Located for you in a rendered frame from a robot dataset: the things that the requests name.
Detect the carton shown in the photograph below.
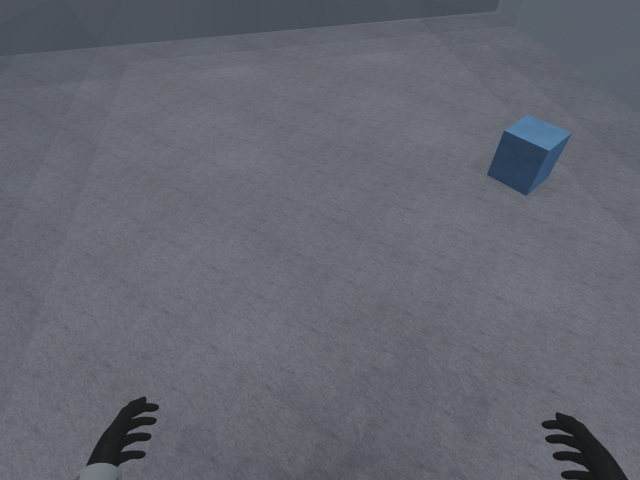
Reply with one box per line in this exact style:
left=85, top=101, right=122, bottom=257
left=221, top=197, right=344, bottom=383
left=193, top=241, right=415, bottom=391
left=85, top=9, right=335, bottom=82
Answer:
left=487, top=115, right=572, bottom=196

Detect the robot left hand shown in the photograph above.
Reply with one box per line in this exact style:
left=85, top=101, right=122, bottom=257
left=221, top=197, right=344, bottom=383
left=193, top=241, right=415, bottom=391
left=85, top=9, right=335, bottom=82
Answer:
left=86, top=397, right=159, bottom=467

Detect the robot right hand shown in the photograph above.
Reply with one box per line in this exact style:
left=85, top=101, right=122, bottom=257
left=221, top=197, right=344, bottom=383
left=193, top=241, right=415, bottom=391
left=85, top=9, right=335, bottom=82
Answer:
left=542, top=412, right=628, bottom=480

